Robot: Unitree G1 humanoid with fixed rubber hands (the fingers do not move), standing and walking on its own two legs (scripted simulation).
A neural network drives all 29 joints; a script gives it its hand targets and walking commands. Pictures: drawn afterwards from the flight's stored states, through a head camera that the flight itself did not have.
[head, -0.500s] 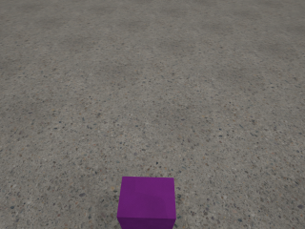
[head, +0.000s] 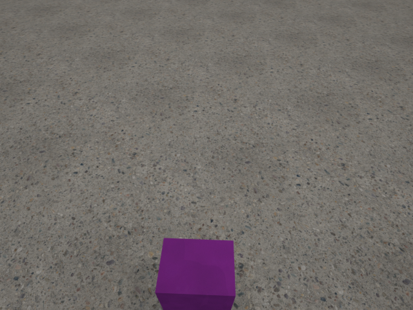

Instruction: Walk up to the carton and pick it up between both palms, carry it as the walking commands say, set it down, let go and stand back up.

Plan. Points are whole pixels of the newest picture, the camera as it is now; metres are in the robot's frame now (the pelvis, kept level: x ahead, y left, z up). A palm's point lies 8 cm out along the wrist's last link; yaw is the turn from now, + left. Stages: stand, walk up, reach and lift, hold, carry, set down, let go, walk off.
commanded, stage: stand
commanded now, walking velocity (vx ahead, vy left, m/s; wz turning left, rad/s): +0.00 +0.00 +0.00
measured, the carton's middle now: (197, 277) +0.40 +0.04 -0.63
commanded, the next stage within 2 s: reach and lift in 0.14 s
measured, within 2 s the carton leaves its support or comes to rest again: neither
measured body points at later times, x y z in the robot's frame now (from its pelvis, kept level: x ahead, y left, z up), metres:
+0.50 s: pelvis +0.00 +0.01 -0.02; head +0.07 +0.00 +0.42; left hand +0.14 +0.20 -0.16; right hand +0.14 -0.18 -0.17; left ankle +0.02 +0.12 -0.74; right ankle -0.08 -0.07 -0.74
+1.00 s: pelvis -0.08 +0.04 -0.07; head +0.04 +0.03 +0.36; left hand +0.13 +0.25 -0.19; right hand +0.14 -0.19 -0.19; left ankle +0.02 +0.13 -0.74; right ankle -0.08 -0.07 -0.74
